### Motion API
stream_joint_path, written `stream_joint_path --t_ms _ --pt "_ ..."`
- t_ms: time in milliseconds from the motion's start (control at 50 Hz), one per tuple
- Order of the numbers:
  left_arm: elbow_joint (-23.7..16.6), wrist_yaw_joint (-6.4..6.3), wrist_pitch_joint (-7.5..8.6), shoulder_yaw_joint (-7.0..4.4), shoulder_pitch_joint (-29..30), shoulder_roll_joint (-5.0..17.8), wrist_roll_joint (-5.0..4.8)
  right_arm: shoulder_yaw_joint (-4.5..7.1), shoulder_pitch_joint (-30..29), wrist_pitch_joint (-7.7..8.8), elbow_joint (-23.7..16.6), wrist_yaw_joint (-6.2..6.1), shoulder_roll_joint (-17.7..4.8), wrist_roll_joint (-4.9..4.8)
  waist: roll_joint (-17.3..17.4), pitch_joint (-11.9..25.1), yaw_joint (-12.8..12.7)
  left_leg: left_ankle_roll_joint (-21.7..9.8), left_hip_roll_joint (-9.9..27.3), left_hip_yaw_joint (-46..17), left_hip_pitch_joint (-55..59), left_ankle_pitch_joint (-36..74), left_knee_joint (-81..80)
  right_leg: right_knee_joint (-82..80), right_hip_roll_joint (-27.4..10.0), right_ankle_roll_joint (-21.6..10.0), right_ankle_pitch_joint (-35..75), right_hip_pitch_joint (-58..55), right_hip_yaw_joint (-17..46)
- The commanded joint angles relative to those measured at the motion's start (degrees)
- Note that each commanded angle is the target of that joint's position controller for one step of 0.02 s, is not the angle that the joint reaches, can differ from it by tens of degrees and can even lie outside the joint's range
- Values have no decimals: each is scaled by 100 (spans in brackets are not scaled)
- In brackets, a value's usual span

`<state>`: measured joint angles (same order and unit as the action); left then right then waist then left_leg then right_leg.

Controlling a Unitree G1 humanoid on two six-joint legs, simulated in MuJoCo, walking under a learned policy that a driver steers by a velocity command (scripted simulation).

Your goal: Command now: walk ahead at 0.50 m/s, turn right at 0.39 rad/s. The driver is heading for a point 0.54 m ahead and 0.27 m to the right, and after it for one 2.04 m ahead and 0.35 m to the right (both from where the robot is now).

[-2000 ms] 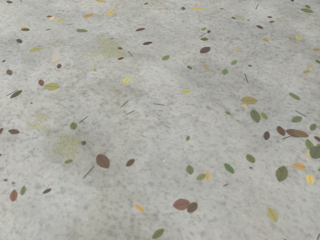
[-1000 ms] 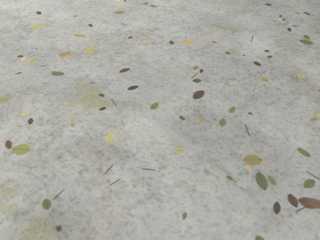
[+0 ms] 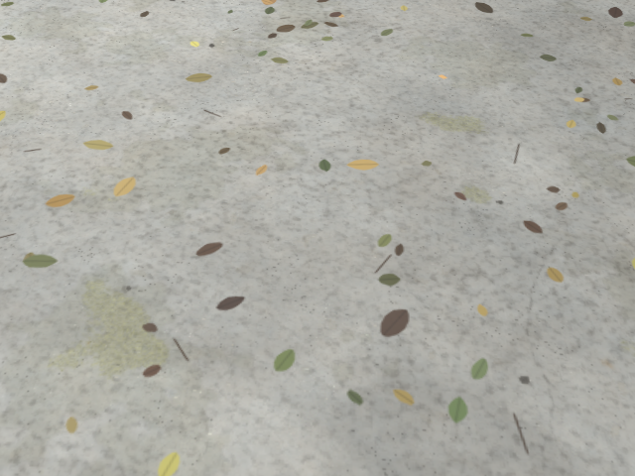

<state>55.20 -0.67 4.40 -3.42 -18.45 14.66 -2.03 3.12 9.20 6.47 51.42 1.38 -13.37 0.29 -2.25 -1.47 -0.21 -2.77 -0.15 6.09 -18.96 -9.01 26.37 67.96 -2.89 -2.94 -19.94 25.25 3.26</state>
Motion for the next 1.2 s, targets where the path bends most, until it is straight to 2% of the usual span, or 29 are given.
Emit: stream_joint_path --t_ms 20,80,160,300,360,400,420,440,460,480,500,520,560,640,720,800,880,900,920,940,960,980,1000,1020,1040,1080,1100,1140,1200 --pt "-274 -29 -110 -139 -326 189 -17 102 129 97 -74 -14 -424 52 834 269 -53 -703 1505 -1263 801 330 -1773 62 -556 -52 553 791 287" --pt "-483 -45 -225 -189 44 204 31 173 268 115 54 -101 -635 78 625 10 -77 -759 1519 -698 808 881 -1929 -303 -579 15 1161 1312 378" --pt "-722 55 -182 -192 631 172 73 201 453 51 133 -222 -764 87 519 -127 39 -674 1471 -137 1186 1180 -1967 -1463 -490 91 2118 1650 285" --pt "-1348 326 -170 -74 1882 46 82 284 1019 -161 281 -294 -999 -52 409 -511 454 -579 1774 440 2322 1645 -1644 -2816 -369 -74 1905 1908 -457" --pt "-1527 408 -197 -154 1744 239 70 350 827 -260 203 -307 -1206 -121 661 -235 181 -414 1811 710 2549 3758 -850 -2992 23 -334 1108 1127 -919" --pt "-1357 402 -215 -363 703 613 38 383 601 -338 125 -326 -1351 -167 782 400 -477 -240 1658 880 2350 5189 739 -3240 529 -633 895 -379 -1197" --pt "-1104 314 -228 -579 -252 1019 39 354 554 -334 66 -326 -1309 -166 542 904 -939 -1 1397 932 1514 4419 2168 -3662 652 -871 1245 -1969 -920" --pt "-986 185 -263 -723 -666 1644 40 187 708 -255 -158 -295 -699 49 -748 1226 -717 290 770 874 -556 325 4209 -3855 -672 -1392 1220 -3578 1327" --pt "-1204 235 -141 -664 -542 1776 114 38 907 13 -420 -205 -376 -34 -1171 2148 -346 415 -246 -538 -2121 -2599 5549 -4918 -1717 -2408 429 -4748 4517" --pt "-1179 279 -70 -513 -581 1246 151 151 131 200 -571 -134 -842 -268 -410 1811 -670 257 69 -1153 -2775 -2191 5682 -5215 -1575 -2016 603 -4659 4043" --pt "-1182 274 -17 -442 -308 993 127 146 -63 284 -640 -114 -852 -321 -267 1163 -518 108 320 -1084 -2898 -1646 5282 -5145 -1359 -1761 1047 -3957 3081" --pt "-1293 271 3 -386 170 823 98 160 -26 292 -530 -164 -819 -197 235 821 -226 100 582 -1087 -2506 -1231 4779 -5145 -1075 -1528 1526 -3075 2393" --pt "-1459 227 13 -277 604 559 154 259 144 132 -487 -178 -925 -77 134 589 116 194 807 -1102 -1749 -863 4128 -5351 -763 -1367 2221 -2004 1760" --pt "-1433 73 49 -345 292 886 113 226 -278 -58 -716 -216 -678 59 104 348 98 541 656 -914 -1753 -144 2969 -5556 -535 -1376 2781 -1415 1304" --pt "-1382 -16 -11 -341 -28 888 90 145 -1125 -21 -978 -170 -527 11 -210 151 -221 576 313 -893 -1558 1150 1214 -5497 -238 -1059 2042 -1257 1106" --pt "-1275 -20 -46 -351 -283 907 57 133 -1587 59 -1215 -72 -632 -72 -348 71 -405 492 110 -955 -1241 1405 426 -5230 -383 -938 1591 -1449 1474" --pt "-1318 -94 -145 -365 -195 916 75 225 -1264 188 -1230 -9 -921 -63 -571 136 -161 261 -6 -1000 -734 613 -10 -4454 -508 -772 2048 -1953 2034" --pt "-1358 -108 -175 -327 -62 815 101 272 -748 222 -1075 -20 -1005 5 -593 356 99 120 -71 -787 -192 870 -277 -3948 -313 -612 2814 -2063 1832" --pt "-1428 -103 -167 -239 -37 571 147 315 -164 265 -968 -25 -1185 158 -468 933 319 -158 342 -999 884 1613 -127 -2991 -5 -376 3159 -1868 1517" --pt "-1500 -125 -143 -143 -375 322 270 370 584 258 -894 -17 -1501 281 456 1803 387 -685 1356 -2162 2609 3193 305 -1328 547 -41 1619 -784 1053" --pt "-1342 -108 -108 -93 -1475 192 101 420 975 152 -582 60 -1604 213 2360 2369 37 -1671 2404 -4402 3768 3277 -192 279 1184 308 -1790 717 812" --pt "-1147 -103 -123 -160 -1422 696 71 293 850 108 -662 97 -1102 -24 1550 1999 133 -1564 2278 -4536 3449 2326 -374 880 827 368 -1700 1120 1130" --pt "-1264 -92 -168 -201 -690 894 110 189 377 47 -771 95 -820 -75 956 1279 207 -1348 2012 -3636 2691 2378 -390 938 615 428 -1297 1268 861" --pt "-1390 -109 -208 -204 -183 909 225 95 -28 -12 -860 102 -705 -32 476 910 112 -1227 1732 -3044 1932 2821 -471 634 329 477 -954 1108 504" --pt "-1524 -123 -221 -219 156 859 318 47 -209 -49 -865 96 -609 -33 351 657 47 -1179 1500 -2683 1371 3311 -542 157 144 494 -737 924 389" --pt "-1616 -133 -240 -140 176 485 307 40 -211 -84 -751 63 -675 25 716 679 -144 -1037 1085 -2202 892 4040 -611 -913 61 534 -546 286 215" --pt "-1642 -158 -245 -101 185 361 275 103 -176 -115 -727 36 -880 35 896 755 -153 -1074 1025 -2082 840 4364 -613 -1335 161 595 -560 111 78" --pt "-1668 -218 -275 -96 263 394 231 236 -71 -211 -721 -39 -1254 -4 962 1020 -125 -1154 1086 -2149 873 4240 -621 -1883 288 663 -330 -151 25" --pt "-1702 -263 -403 -139 552 553 197 309 -53 -387 -780 -127 -1378 -124 913 1043 -42 -1067 1074 -2381 641 2599 -799 -2276 386 665 156 -345 93"
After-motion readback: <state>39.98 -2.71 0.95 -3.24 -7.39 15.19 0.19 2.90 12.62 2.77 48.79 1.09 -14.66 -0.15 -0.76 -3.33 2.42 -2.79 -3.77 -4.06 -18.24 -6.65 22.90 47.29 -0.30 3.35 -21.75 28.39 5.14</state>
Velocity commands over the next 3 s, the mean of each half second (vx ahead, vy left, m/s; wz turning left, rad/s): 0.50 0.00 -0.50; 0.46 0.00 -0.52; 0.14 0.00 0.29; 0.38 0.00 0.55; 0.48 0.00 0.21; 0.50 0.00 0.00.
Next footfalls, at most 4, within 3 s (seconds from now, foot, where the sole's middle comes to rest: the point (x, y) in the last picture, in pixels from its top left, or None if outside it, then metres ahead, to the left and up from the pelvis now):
0.42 right None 0.36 -0.17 -0.77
0.92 left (369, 374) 0.71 -0.11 -0.77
1.36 right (466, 413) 0.62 -0.32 -0.77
1.82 left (347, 343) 0.78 -0.06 -0.77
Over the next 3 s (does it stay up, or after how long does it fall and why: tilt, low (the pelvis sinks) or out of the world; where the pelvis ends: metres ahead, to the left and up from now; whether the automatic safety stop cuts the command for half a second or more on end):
stays up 1.32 -0.08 0.00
